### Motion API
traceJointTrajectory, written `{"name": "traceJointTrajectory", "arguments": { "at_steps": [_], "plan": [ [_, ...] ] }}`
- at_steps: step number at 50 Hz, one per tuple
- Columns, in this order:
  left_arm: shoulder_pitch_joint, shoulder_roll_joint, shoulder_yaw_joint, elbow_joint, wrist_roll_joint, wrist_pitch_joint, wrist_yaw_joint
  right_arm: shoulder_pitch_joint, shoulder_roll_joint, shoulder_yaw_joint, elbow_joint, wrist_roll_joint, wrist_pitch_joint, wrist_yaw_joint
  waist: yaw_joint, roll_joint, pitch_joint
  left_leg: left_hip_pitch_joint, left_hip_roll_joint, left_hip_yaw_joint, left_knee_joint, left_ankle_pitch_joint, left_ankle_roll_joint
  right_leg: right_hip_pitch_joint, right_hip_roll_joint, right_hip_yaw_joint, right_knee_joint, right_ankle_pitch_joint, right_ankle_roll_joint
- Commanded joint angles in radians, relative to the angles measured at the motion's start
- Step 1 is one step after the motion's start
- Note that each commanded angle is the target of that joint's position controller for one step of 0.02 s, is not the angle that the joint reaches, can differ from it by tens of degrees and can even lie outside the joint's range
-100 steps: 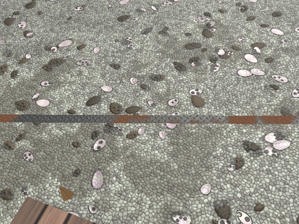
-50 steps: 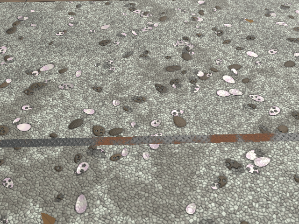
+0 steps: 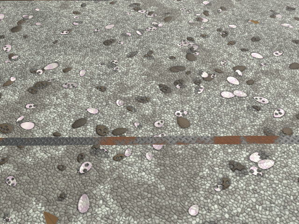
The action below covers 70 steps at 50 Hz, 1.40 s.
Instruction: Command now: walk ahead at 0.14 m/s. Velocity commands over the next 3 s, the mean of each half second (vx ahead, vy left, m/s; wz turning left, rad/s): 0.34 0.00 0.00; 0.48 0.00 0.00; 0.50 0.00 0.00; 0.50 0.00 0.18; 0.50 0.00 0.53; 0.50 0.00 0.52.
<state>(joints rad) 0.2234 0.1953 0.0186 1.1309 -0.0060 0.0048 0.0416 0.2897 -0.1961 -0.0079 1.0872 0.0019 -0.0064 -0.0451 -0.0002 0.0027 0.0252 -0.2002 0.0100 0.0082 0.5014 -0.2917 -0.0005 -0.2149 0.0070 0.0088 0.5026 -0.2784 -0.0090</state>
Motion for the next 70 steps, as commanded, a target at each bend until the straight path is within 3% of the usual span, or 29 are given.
{"name": "traceJointTrajectory", "arguments": {
  "at_steps": [1,8,11,13,14,15,16,18,21,25,28,31,33,34,35,36,37,39,42,46,55,58,60,61,62,63,64,66,70],
  "plan": [
    [0.053,0.118,0.024,-0.023,-0.010,-0.008,0.006,0.056,-0.113,-0.025,-0.024,0.010,-0.006,-0.008,0.004,-0.004,0.093,-0.126,-0.002,-0.017,-0.080,-0.394,0.063,-0.098,-0.009,0.027,-0.089,-0.415,-0.067],
    [0.196,0.157,0.045,-0.022,-0.029,-0.083,-0.022,0.010,-0.043,-0.020,-0.089,0.024,-0.090,0.030,0.040,-0.135,0.098,-0.300,-0.017,0.013,0.152,-0.209,0.088,0.025,-0.216,0.371,-0.217,-0.483,-0.211],
    [0.144,0.184,0.050,-0.056,-0.027,-0.092,-0.024,0.039,-0.033,-0.019,-0.095,0.029,-0.113,0.042,-0.017,-0.166,0.109,-0.220,-0.014,0.021,0.141,-0.147,0.125,-0.034,-0.289,0.468,-0.231,-0.334,-0.242],
    [-0.047,0.158,0.043,-0.132,-0.034,-0.094,-0.029,0.275,-0.082,-0.042,-0.011,0.027,-0.119,0.043,-0.147,-0.064,0.080,0.136,0.023,-0.072,-0.065,-0.067,0.152,-0.275,-0.159,0.221,-0.018,-0.042,-0.139],
    [-0.116,0.095,0.029,-0.188,-0.030,-0.118,-0.033,0.449,-0.223,-0.087,0.043,0.030,-0.119,0.044,-0.191,0.243,0.037,0.394,0.192,-0.395,-0.199,0.033,0.227,-0.512,0.026,-0.036,0.385,0.100,-0.040],
    [-0.081,0.098,0.029,-0.187,-0.015,-0.138,-0.035,0.464,-0.218,-0.079,0.033,0.014,-0.117,0.052,-0.162,0.305,0.000,0.488,0.352,-0.642,-0.246,0.223,0.284,-0.679,0.048,-0.006,0.616,-0.209,-0.022],
    [-0.067,0.115,0.034,-0.179,-0.023,-0.148,-0.047,0.389,-0.142,-0.055,0.010,0.001,-0.116,0.051,-0.110,0.158,0.038,0.475,0.361,-0.577,-0.215,0.311,0.275,-0.750,-0.011,0.053,0.754,-0.219,-0.046],
    [-0.084,0.097,0.032,-0.192,-0.038,-0.150,-0.058,0.297,-0.123,-0.041,-0.022,0.001,-0.106,0.057,-0.064,0.052,0.076,0.451,0.313,-0.397,-0.236,0.409,0.241,-0.837,-0.070,0.031,0.805,-0.095,-0.069],
    [-0.127,0.071,0.034,-0.223,-0.025,-0.135,-0.067,0.271,-0.062,-0.014,-0.032,-0.004,-0.079,0.049,-0.037,0.068,0.087,0.322,0.217,-0.200,-0.311,0.496,0.177,-0.736,-0.105,-0.029,0.665,0.027,-0.056],
    [-0.315,0.021,0.004,-0.308,-0.015,-0.120,-0.076,0.237,-0.137,-0.023,-0.071,-0.007,-0.082,0.018,-0.054,0.077,0.128,0.039,0.137,-0.068,-0.433,0.430,0.168,-0.412,-0.035,-0.110,0.224,0.294,-0.015],
    [-0.373,0.075,0.012,-0.355,-0.027,-0.113,-0.080,0.268,-0.169,-0.040,-0.051,0.014,-0.093,0.014,-0.038,0.106,0.137,0.146,0.190,-0.068,-0.440,0.483,0.160,-0.367,-0.020,-0.083,0.073,0.334,-0.046],
    [-0.279,0.151,0.046,-0.350,-0.027,-0.117,-0.081,0.249,-0.190,-0.057,-0.054,0.004,-0.082,0.016,0.039,0.143,0.015,0.314,0.222,-0.051,-0.244,0.932,0.120,-0.219,0.035,-0.090,0.034,0.283,-0.095],
    [0.021,0.224,0.086,-0.262,-0.031,-0.105,-0.067,0.207,-0.186,-0.055,-0.074,-0.009,-0.062,0.022,0.183,0.160,-0.159,0.208,0.178,-0.016,0.139,1.041,0.079,0.168,0.027,-0.070,0.043,0.263,-0.152],
    [0.191,0.302,0.102,-0.229,-0.013,-0.095,-0.057,0.219,-0.131,-0.037,-0.101,-0.030,-0.066,0.028,0.205,-0.004,-0.307,-0.048,0.095,0.007,0.480,0.605,0.060,0.479,-0.197,0.207,0.076,0.207,-0.217],
    [0.218,0.301,0.095,-0.210,0.008,-0.100,-0.072,0.376,0.033,0.002,-0.087,-0.003,-0.087,0.047,0.099,-0.285,-0.478,-0.362,-0.093,-0.109,0.821,-0.266,0.023,0.713,-0.422,0.739,-0.109,-0.035,-0.398],
    [0.156,0.211,0.074,-0.210,-0.003,-0.104,-0.074,0.263,-0.091,-0.025,-0.098,0.028,-0.116,0.052,0.127,-0.180,-0.348,-0.458,-0.041,-0.184,0.924,-0.257,0.055,0.596,-0.360,0.754,-0.217,-0.124,-0.337],
    [0.048,0.173,0.062,-0.226,-0.011,-0.110,-0.073,0.141,-0.143,-0.041,-0.143,0.052,-0.129,0.052,0.098,-0.128,-0.168,-0.511,0.010,-0.137,0.914,-0.161,0.070,0.412,-0.332,0.571,-0.243,-0.072,-0.290],
    [-0.083,0.131,0.046,-0.247,0.007,-0.126,-0.082,0.068,-0.149,-0.056,-0.159,0.032,-0.125,0.033,0.020,0.017,-0.059,-0.400,0.100,-0.105,0.812,-0.015,0.071,0.104,-0.265,0.353,-0.299,0.140,-0.248],
    [-0.070,0.116,0.038,-0.214,0.009,-0.131,-0.083,0.122,-0.092,-0.058,-0.161,0.023,-0.087,0.025,-0.043,-0.056,-0.027,-0.319,0.147,-0.096,0.708,0.006,0.058,-0.049,-0.213,0.222,-0.380,0.146,-0.251],
    [0.008,0.181,0.050,-0.188,0.009,-0.130,-0.052,-0.049,-0.116,-0.066,-0.229,0.003,-0.077,0.019,-0.015,-0.040,0.035,-0.463,0.174,-0.074,0.498,0.179,0.007,-0.050,-0.212,0.164,-0.431,0.167,-0.259],
    [0.182,0.212,0.059,-0.140,-0.016,-0.096,-0.035,-0.338,-0.100,-0.047,-0.318,0.020,-0.097,0.063,0.081,-0.047,0.056,-0.448,0.091,-0.015,0.057,0.336,0.011,0.175,-0.229,0.079,-0.341,0.226,-0.194],
    [0.168,0.231,0.068,-0.138,-0.016,-0.079,-0.031,-0.298,-0.139,-0.058,-0.326,0.022,-0.107,0.077,0.034,-0.076,0.029,-0.364,0.063,-0.003,0.007,0.222,0.054,0.251,-0.269,0.094,-0.251,0.351,-0.166],
    [0.135,0.206,0.058,-0.154,-0.007,-0.068,-0.031,-0.042,-0.218,-0.100,-0.252,0.019,-0.111,0.071,-0.095,-0.062,-0.127,-0.009,0.017,0.032,-0.012,0.216,0.108,0.189,-0.188,0.022,0.054,0.611,-0.118],
    [0.151,0.161,0.037,-0.184,0.015,-0.070,-0.031,0.151,-0.306,-0.122,-0.217,0.005,-0.108,0.062,-0.146,0.075,-0.295,0.300,0.219,-0.203,0.005,0.225,0.178,-0.015,-0.117,-0.040,0.396,0.355,-0.078],
    [0.274,0.032,0.004,-0.181,0.001,-0.095,-0.042,0.189,-0.355,-0.131,-0.190,0.000,-0.104,0.073,-0.072,0.353,-0.399,0.592,0.397,-0.685,-0.150,0.008,0.326,-0.401,0.064,-0.003,0.695,-0.259,-0.028],
    [0.208,0.156,0.030,-0.173,-0.024,-0.117,-0.044,0.160,-0.245,-0.101,-0.205,0.005,-0.107,0.076,-0.102,0.220,-0.346,0.559,0.370,-0.707,-0.205,-0.082,0.287,-0.512,0.008,0.117,0.809,-0.284,-0.047],
    [0.111,0.203,0.043,-0.202,-0.041,-0.130,-0.047,0.071,-0.203,-0.088,-0.225,0.006,-0.110,0.072,-0.091,0.158,-0.213,0.432,0.341,-0.551,-0.211,-0.015,0.243,-0.564,-0.041,0.099,0.815,-0.187,-0.065],
    [0.043,0.185,0.049,-0.211,-0.019,-0.126,-0.035,-0.055,-0.163,-0.074,-0.247,-0.005,-0.110,0.076,-0.035,0.045,-0.095,0.184,0.270,-0.350,-0.262,0.202,0.221,-0.483,-0.123,0.066,0.714,-0.038,-0.056],
    [0.064,0.127,0.051,-0.209,-0.012,-0.085,-0.032,-0.032,-0.155,-0.072,-0.214,-0.007,-0.118,0.074,0.018,0.064,-0.050,0.066,0.220,-0.204,-0.347,0.337,0.229,-0.413,-0.159,0.054,0.588,0.049,-0.034]
  ]
}}
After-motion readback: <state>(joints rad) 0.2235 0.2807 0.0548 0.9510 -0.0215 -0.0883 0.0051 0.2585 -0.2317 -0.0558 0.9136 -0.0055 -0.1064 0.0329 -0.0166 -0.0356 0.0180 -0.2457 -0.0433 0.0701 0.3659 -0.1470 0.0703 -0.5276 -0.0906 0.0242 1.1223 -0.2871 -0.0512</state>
